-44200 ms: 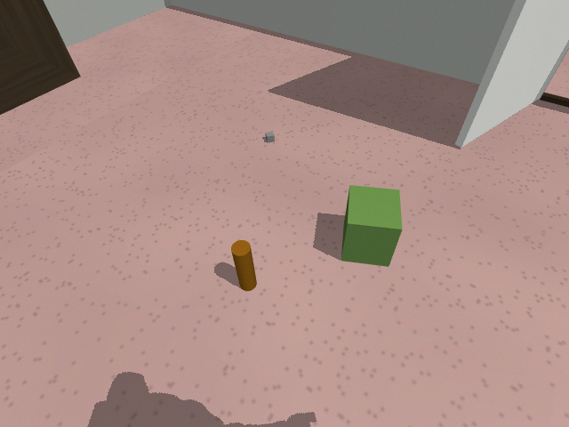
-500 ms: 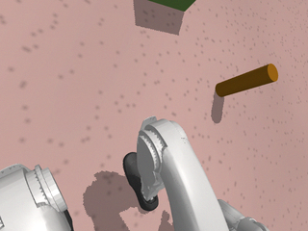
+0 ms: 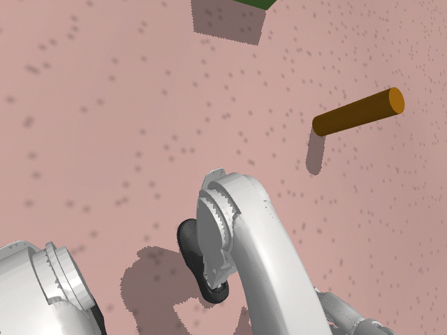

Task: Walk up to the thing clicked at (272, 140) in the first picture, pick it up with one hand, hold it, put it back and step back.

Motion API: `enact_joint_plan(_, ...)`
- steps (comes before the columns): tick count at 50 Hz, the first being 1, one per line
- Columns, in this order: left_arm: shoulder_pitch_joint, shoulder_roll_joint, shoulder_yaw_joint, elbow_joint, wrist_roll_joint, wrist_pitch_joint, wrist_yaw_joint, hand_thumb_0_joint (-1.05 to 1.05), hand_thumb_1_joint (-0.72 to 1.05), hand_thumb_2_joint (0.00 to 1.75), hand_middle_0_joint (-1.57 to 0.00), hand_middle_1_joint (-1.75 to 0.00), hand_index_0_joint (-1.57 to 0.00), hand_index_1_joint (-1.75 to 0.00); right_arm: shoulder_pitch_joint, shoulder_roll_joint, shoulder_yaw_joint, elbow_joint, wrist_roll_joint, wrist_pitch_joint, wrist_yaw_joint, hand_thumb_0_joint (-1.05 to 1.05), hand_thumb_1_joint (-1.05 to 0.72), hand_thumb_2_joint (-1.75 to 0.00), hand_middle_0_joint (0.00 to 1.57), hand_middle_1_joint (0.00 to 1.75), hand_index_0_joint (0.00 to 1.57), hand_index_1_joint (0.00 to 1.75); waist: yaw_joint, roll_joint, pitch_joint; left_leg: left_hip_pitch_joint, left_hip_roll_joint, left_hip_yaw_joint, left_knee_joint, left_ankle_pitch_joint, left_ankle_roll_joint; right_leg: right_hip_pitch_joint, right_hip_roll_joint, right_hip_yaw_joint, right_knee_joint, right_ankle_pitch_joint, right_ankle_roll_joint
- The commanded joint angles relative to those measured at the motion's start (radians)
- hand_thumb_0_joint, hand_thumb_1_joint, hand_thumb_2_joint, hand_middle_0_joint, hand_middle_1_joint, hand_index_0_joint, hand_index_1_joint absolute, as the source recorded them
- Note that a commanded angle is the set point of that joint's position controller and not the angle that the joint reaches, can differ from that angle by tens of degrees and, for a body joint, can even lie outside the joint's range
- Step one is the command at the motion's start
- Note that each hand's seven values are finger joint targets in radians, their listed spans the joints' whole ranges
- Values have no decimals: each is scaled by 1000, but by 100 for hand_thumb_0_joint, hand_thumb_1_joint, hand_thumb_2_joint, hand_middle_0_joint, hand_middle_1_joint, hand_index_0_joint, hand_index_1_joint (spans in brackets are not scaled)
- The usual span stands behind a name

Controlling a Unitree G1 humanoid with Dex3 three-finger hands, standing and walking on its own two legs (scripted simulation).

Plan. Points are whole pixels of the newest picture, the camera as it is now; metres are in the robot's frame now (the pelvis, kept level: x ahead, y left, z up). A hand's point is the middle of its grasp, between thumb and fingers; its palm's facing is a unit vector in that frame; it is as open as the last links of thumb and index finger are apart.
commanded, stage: close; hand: left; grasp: from above
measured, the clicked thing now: out of the picture +0.45 +0.36 -0.28
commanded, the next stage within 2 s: settle in 0.24 s
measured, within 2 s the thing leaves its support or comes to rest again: leaves its support in 0.62 s
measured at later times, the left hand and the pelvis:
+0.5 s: hand out of the picture +0.42 +0.35 -0.25, palm faces -0.45 -0.15 -0.88, open 5.5 cm; pelvis +0.00 +0.00 +0.00, yaw +0 degrees
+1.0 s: hand out of the picture +0.43 +0.37 -0.17, palm faces -0.43 -0.15 -0.89, open 5.3 cm; pelvis +0.00 +0.00 +0.01, yaw +3 degrees
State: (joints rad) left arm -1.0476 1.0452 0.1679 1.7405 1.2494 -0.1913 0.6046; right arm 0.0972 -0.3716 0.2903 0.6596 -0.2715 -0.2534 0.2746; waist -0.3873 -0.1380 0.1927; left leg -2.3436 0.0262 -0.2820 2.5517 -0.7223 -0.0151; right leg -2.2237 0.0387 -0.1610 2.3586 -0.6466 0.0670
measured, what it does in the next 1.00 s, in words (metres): stands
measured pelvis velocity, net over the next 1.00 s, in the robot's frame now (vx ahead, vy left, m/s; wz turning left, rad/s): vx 0.00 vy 0.00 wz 0.06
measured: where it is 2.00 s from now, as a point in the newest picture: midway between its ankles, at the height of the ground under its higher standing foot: (156, 308)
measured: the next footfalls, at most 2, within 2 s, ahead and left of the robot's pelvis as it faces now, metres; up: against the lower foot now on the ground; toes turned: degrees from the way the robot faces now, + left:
none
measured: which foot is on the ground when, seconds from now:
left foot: down 0.00-1.00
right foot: down 0.00-1.00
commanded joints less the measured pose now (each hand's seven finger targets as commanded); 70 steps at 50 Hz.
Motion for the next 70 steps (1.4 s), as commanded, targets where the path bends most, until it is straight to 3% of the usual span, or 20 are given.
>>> enact_joint_plan(1,-185,215,-32,-95,-17,-11,9,0,61,12,-96,-21,-99,-18,165,-331,-106,-4,11,11,-17,0,-89,-90,20,30,20,30,-34,507,-632,451,24,134,-259,222,25,376,46,-96,-198,245,-76)
enact_joint_plan(2,-176,248,6,-87,-33,-19,16,0,64,12,-99,-19,-101,-17,184,-332,-102,11,7,18,-23,0,-88,-90,20,30,20,30,-27,484,-655,447,24,131,-265,219,26,401,47,-100,-209,244,-74)
enact_joint_plan(4,-185,211,-27,-93,-28,-38,8,0,67,11,-101,-18,-104,-16,178,-326,-103,5,7,21,-26,0,-89,-90,20,30,20,30,-32,481,-627,433,24,131,-265,190,27,383,45,-95,-211,216,-75)
enact_joint_plan(5,-180,238,-6,-86,-27,-46,15,0,69,10,-102,-19,-105,-16,192,-326,-100,18,3,25,-30,0,-88,-90,20,30,20,30,-31,471,-632,438,24,128,-268,190,26,391,46,-99,-211,216,-75)
enact_joint_plan(12,-219,197,-48,-81,16,-75,25,0,83,10,-111,-18,-115,-15,181,-323,-100,17,-1,28,-31,0,-88,-90,20,30,20,30,-49,503,-620,496,26,105,-281,186,12,324,39,-122,-180,207,-78)
enact_joint_plan(15,-260,214,-46,-93,27,-81,49,0,89,10,-117,-16,-120,-13,172,-325,-89,20,-3,29,-33,0,-88,-90,20,30,20,30,-50,535,-633,503,26,103,-281,210,9,328,39,-126,-175,229,-78)
enact_joint_plan(19,-230,208,-55,-47,42,-70,67,0,86,12,-120,-16,-124,-13,168,-319,-79,22,-8,22,-33,0,-90,-90,20,30,20,30,-59,507,-604,490,25,114,-269,211,13,331,43,-124,-182,238,-74)
enact_joint_plan(24,-256,220,-46,-79,26,-39,65,0,89,11,-124,-13,-127,-10,170,-325,-91,21,-2,1,-26,0,-90,-90,20,30,20,30,-51,532,-618,506,26,119,-266,213,11,328,35,-117,-179,239,-72)
enact_joint_plan(26,-294,256,-13,-147,17,-36,70,0,92,13,-126,-13,-129,-11,182,-332,-102,25,1,0,-26,0,-90,-90,20,30,20,30,-35,565,-681,539,28,113,-279,230,6,341,35,-116,-178,249,-76)
enact_joint_plan(30,-278,228,-25,-156,15,-9,41,0,96,7,-128,-10,-132,-7,185,-324,-117,24,4,-6,-16,0,-91,-90,20,30,20,30,-35,600,-674,533,25,123,-282,226,5,320,31,-113,-172,245,-79)
enact_joint_plan(32,-242,266,16,-205,-2,10,28,0,95,10,-129,-10,-131,-8,183,-323,-131,23,16,2,-20,0,-90,-90,20,30,20,30,6,609,-737,545,22,136,-288,239,6,350,32,-101,-184,248,-83)
enact_joint_plan(34,-270,204,-17,-326,-23,13,6,0,97,11,-131,-10,-133,-8,170,-297,-137,11,25,-1,-14,0,-90,-90,20,30,20,30,31,693,-805,613,20,135,-312,279,-6,333,24,-97,-169,271,-93)
enact_joint_plan(39,-159,171,11,-337,-43,54,-48,0,99,6,-131,-8,-134,-5,199,-285,-183,25,54,39,-4,0,-90,-90,20,30,20,30,77,642,-857,561,9,162,-306,331,5,332,31,-82,-178,308,-94)
enact_joint_plan(45,-165,41,-53,-366,-87,78,-158,0,95,3,-128,-6,-131,-3,232,-263,-213,26,88,84,-1,0,-90,-90,20,30,20,30,62,520,-785,471,-2,170,-329,263,26,296,20,-60,-214,254,-95)
enact_joint_plan(51,-239,19,-75,-465,-89,29,-249,0,89,5,-128,-5,-130,-3,238,-237,-235,9,114,123,-25,0,-91,-90,20,30,20,30,68,457,-830,440,-13,179,-343,163,36,337,14,-33,-245,158,-94)
enact_joint_plan(54,-254,64,-52,-501,-67,3,-258,0,87,4,-126,-4,-127,-2,246,-236,-245,2,122,142,-47,0,-90,-90,20,30,20,30,85,442,-855,445,-20,190,-337,160,34,344,11,-22,-259,137,-97)
enact_joint_plan(60,-258,51,-44,-518,-32,-6,-251,0,83,5,-122,-4,-123,-3,244,-218,-261,-1,130,173,-80,0,-90,-90,20,30,20,30,106,499,-877,501,-29,209,-367,185,27,301,0,-18,-263,160,-106)
enact_joint_plan(63,-248,43,-40,-514,-28,10,-249,0,84,10,-123,-5,-124,-4,252,-212,-272,3,138,186,-85,0,-90,-90,20,30,20,30,125,518,-901,543,-28,207,-401,198,25,284,-2,-17,-257,176,-108)
enact_joint_plan(69,-272,9,-61,-517,-44,37,-266,0,90,2,-127,-10,-130,-7,275,-194,-279,6,146,203,-99,0,-93,-91,20,30,20,30,110,476,-919,541,-29,219,-415,217,36,315,-6,-6,-285,199,-105)
enact_joint_plan(70,-265,1,-63,-526,-49,40,-273,0,82,7,-120,-2,-122,0,278,-194,-284,4,149,205,-102,0,-89,-89,20,30,20,30,116,475,-937,553,-30,221,-420,227,36,326,-8,-4,-289,208,-103)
